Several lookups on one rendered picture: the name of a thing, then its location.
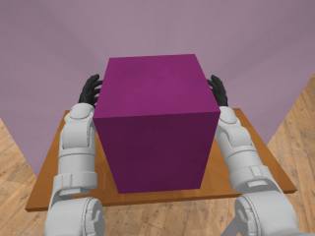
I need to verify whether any robot left upper arm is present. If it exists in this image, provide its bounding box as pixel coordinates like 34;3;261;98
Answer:
45;197;105;236

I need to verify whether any right robot forearm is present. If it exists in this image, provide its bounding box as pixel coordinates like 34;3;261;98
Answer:
214;106;299;228

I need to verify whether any right robot hand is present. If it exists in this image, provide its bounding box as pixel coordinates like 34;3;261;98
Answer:
207;75;228;107

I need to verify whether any carton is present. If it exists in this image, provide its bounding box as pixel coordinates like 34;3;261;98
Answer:
93;54;221;194

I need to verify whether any table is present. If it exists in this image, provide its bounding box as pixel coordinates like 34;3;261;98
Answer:
25;108;297;236

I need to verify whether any left robot hand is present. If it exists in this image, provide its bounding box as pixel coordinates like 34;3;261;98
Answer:
78;74;103;109

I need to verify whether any robot right upper arm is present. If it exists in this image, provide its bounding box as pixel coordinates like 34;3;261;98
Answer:
234;190;315;236

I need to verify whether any left robot forearm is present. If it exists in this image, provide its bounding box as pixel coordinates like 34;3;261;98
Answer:
44;102;97;236

